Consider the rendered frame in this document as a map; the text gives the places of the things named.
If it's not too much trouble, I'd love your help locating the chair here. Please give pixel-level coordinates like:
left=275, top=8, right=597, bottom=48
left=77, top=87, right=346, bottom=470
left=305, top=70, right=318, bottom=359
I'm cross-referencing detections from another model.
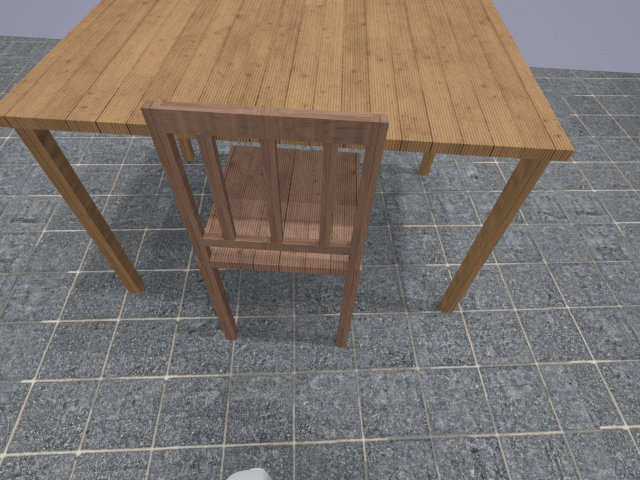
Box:
left=140, top=100, right=389, bottom=347

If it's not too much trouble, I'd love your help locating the table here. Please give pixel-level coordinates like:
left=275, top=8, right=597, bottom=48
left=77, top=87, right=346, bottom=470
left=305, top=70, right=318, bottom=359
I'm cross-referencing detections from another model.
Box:
left=0, top=0, right=575, bottom=313

